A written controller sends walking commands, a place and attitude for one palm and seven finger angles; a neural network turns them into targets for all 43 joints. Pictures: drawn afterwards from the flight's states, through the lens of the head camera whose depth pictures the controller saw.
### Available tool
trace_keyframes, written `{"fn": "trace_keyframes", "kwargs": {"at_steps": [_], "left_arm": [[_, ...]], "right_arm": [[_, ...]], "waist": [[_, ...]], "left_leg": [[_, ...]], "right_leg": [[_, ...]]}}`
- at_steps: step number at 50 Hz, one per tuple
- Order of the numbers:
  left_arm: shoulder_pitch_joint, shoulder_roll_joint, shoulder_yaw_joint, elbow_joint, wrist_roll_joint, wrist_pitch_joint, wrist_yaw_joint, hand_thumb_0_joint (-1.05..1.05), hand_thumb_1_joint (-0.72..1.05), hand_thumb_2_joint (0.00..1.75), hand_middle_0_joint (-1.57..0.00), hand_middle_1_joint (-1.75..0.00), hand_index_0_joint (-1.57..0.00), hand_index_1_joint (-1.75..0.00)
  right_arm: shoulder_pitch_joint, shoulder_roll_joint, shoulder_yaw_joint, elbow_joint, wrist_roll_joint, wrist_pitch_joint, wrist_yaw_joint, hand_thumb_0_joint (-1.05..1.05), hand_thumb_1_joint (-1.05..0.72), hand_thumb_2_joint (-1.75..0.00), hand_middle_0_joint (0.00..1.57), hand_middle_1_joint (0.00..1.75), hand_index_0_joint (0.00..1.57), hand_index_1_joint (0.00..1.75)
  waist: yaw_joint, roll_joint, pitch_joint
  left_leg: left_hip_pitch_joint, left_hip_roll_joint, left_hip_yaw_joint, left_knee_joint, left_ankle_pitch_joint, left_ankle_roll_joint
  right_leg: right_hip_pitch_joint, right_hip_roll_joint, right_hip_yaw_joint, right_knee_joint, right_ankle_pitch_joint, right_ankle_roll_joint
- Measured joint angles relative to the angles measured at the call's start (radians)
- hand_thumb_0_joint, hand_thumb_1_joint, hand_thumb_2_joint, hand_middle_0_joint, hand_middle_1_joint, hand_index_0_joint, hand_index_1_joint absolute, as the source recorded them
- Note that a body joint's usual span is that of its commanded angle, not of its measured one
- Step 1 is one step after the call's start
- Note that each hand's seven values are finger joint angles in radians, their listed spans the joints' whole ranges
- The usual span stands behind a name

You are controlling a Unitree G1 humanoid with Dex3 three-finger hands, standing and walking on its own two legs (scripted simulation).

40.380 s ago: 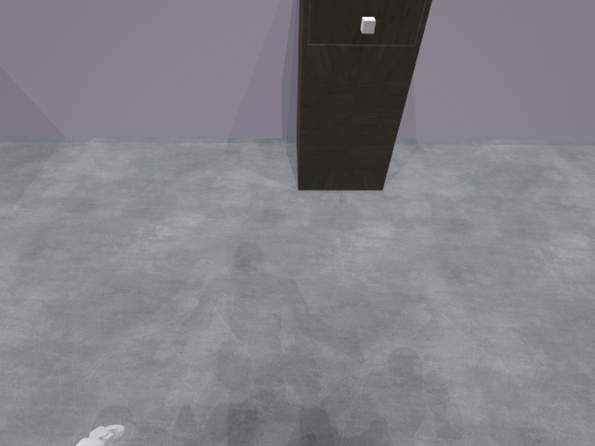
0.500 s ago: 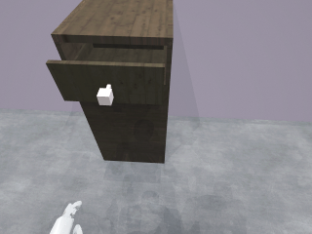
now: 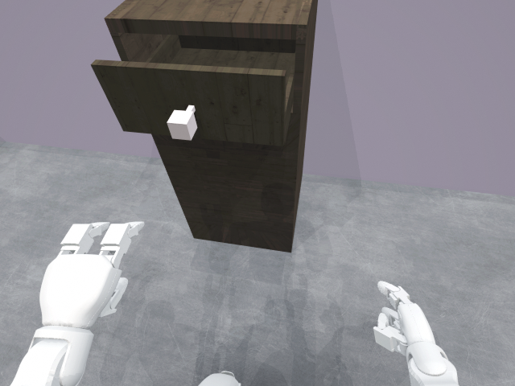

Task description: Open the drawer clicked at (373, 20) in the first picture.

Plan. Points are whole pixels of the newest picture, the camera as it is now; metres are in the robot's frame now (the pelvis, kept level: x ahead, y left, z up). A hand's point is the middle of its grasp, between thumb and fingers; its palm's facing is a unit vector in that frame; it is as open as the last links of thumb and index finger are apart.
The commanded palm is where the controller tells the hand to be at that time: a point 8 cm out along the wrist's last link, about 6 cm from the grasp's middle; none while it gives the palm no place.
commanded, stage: raise the hand with hooked fingers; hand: left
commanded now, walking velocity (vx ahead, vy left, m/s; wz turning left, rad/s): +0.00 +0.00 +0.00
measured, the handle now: (186, 119) +0.56 +0.25 +0.09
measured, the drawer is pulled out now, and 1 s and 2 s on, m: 0.13 0.13 0.13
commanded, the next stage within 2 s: move the hooked fingers above the handle in 1.26 s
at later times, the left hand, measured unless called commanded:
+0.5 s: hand (97, 206) +0.30 +0.28 +0.13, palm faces +0.20 -0.08 -0.98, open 12.8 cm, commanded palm +0.26 +0.27 +0.19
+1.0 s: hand (79, 154) +0.34 +0.30 +0.20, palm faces +0.05 -0.07 -1.00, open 13.9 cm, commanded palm +0.30 +0.29 +0.26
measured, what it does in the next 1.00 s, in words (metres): rises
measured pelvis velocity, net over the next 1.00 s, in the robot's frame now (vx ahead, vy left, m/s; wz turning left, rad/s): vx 0.01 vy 0.06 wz -0.05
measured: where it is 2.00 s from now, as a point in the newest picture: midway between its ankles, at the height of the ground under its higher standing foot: outside the picture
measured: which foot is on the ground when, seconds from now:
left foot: down 0.00-1.00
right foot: down 0.00-1.00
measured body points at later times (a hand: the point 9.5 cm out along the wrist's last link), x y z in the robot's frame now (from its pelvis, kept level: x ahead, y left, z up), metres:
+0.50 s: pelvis +0.01 +0.04 +0.04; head +0.03 +0.01 +0.48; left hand +0.28 +0.28 +0.18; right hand +0.20 -0.21 -0.07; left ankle +0.02 +0.16 -0.69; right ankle +0.00 -0.07 -0.69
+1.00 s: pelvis +0.01 +0.06 +0.05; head +0.02 +0.03 +0.50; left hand +0.33 +0.30 +0.25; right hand +0.20 -0.15 -0.05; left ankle +0.02 +0.16 -0.69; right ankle +0.00 -0.07 -0.69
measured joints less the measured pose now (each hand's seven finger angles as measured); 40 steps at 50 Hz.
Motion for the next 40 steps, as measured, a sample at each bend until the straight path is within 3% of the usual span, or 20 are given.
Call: {"fn": "trace_keyframes", "kwargs": {"at_steps": [4,8,12,18,20,23,27,30,34,40], "left_arm": [[-0.094,-0.009,-0.016,0.033,-0.041,0.121,-0.074,0.00,0.25,0.62,-0.27,-0.72,-0.26,-0.71],[-0.063,0.003,-0.025,0.018,-0.095,0.205,-0.202,0.00,0.16,0.58,-0.27,-0.78,-0.27,-0.77],[0.008,0.021,-0.024,-0.046,-0.122,0.173,-0.266,0.00,0.07,0.54,-0.28,-0.84,-0.27,-0.83],[-0.023,0.028,-0.011,-0.090,-0.083,0.070,-0.185,0.00,-0.07,0.48,-0.30,-0.93,-0.29,-0.92],[-0.072,0.029,-0.009,-0.074,-0.070,0.080,-0.158,0.00,-0.12,0.46,-0.30,-0.96,-0.29,-0.95],[-0.159,0.022,-0.019,-0.031,-0.079,0.141,-0.160,0.00,-0.19,0.43,-0.30,-1.00,-0.30,-0.99],[-0.265,0.022,-0.058,0.016,-0.101,0.240,-0.240,0.00,-0.28,0.39,-0.31,-1.06,-0.30,-1.05],[-0.322,0.037,-0.094,0.020,-0.105,0.277,-0.323,0.00,-0.35,0.37,-0.31,-1.11,-0.31,-1.10],[-0.385,0.063,-0.121,0.007,-0.105,0.273,-0.407,0.00,-0.42,0.33,-0.32,-1.15,-0.31,-1.15],[-0.487,0.105,-0.102,0.030,-0.123,0.257,-0.483,0.00,-0.47,0.31,-0.32,-1.19,-0.32,-1.18]], "right_arm": [[0.027,0.032,0.031,0.020,0.040,0.037,-0.001,0.01,-0.90,-0.90,0.20,0.30,0.20,0.30],[0.076,0.024,0.058,0.030,0.062,0.060,-0.010,0.02,-0.90,-0.90,0.21,0.30,0.20,0.30],[0.125,-0.014,0.044,0.034,0.062,0.051,-0.026,0.02,-0.90,-0.90,0.21,0.30,0.20,0.30],[0.148,-0.063,-0.017,0.065,0.048,0.023,-0.040,0.02,-0.90,-0.90,0.20,0.30,0.20,0.30],[0.138,-0.066,-0.032,0.074,0.052,0.024,-0.037,0.02,-0.90,-0.90,0.20,0.30,0.20,0.30],[0.113,-0.060,-0.037,0.081,0.069,0.029,-0.033,0.02,-0.90,-0.90,0.20,0.30,0.20,0.30],[0.077,-0.035,-0.013,0.073,0.092,0.039,-0.034,0.02,-0.90,-0.90,0.20,0.30,0.20,0.30],[0.054,-0.012,0.016,0.057,0.100,0.048,-0.035,0.02,-0.90,-0.90,0.20,0.30,0.20,0.30],[0.035,0.010,0.049,0.038,0.101,0.056,-0.030,0.02,-0.90,-0.90,0.20,0.30,0.20,0.30],[0.033,0.017,0.073,0.039,0.103,0.065,-0.014,0.01,-0.90,-0.90,0.21,0.30,0.20,0.30]], "waist": [[-0.038,0.026,-0.002],[-0.056,0.030,0.010],[-0.068,0.032,0.027],[-0.053,0.030,0.051],[-0.048,0.034,0.049],[-0.044,0.043,0.043],[-0.044,0.051,0.042],[-0.044,0.052,0.046],[-0.040,0.052,0.058],[-0.025,0.049,0.080]], "left_leg": [[0.060,0.000,0.024,-0.072,0.024,-0.009],[0.158,-0.020,0.028,-0.182,0.065,0.009],[0.213,-0.023,0.030,-0.236,0.072,0.010],[0.219,-0.033,0.012,-0.242,0.080,0.013],[0.219,-0.039,0.008,-0.240,0.082,0.019],[0.235,-0.047,0.009,-0.251,0.087,0.029],[0.287,-0.058,0.016,-0.296,0.106,0.041],[0.330,-0.065,0.021,-0.333,0.122,0.049],[0.377,-0.070,0.022,-0.375,0.141,0.055],[0.413,-0.074,0.016,-0.422,0.169,0.060]], "right_leg": [[0.042,0.002,0.025,-0.055,0.025,0.007],[0.107,0.011,0.078,-0.135,0.064,0.022],[0.159,0.015,0.095,-0.194,0.087,0.030],[0.189,0.004,0.079,-0.234,0.105,0.044],[0.195,-0.002,0.075,-0.241,0.109,0.050],[0.216,-0.010,0.076,-0.259,0.118,0.060],[0.267,-0.021,0.083,-0.302,0.138,0.073],[0.308,-0.027,0.088,-0.339,0.154,0.081],[0.358,-0.032,0.090,-0.387,0.176,0.087],[0.402,-0.035,0.083,-0.446,0.208,0.091]]}}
